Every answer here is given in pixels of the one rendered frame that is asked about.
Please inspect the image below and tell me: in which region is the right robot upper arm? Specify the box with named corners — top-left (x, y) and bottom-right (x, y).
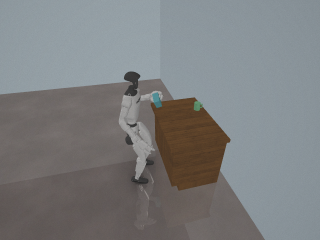
top-left (118, 96), bottom-right (133, 124)

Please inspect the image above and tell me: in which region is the robot left hand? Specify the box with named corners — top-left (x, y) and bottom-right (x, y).
top-left (150, 90), bottom-right (163, 102)

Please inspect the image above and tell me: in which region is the table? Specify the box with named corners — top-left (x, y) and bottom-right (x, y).
top-left (150, 97), bottom-right (231, 191)

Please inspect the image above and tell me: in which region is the sponge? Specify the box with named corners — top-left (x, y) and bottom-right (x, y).
top-left (152, 92), bottom-right (162, 108)

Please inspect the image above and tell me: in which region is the right robot thigh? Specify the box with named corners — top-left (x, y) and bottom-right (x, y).
top-left (125, 134), bottom-right (147, 164)

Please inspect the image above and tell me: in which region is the robot right hand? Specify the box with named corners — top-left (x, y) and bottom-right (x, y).
top-left (137, 139), bottom-right (155, 154)

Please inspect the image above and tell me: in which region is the robot left forearm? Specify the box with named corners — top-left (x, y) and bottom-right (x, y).
top-left (140, 93), bottom-right (151, 101)

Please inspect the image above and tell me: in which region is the robot head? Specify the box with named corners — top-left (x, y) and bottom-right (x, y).
top-left (124, 71), bottom-right (140, 97)

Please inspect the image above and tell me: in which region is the robot right forearm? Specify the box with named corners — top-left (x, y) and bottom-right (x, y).
top-left (119, 120), bottom-right (141, 143)

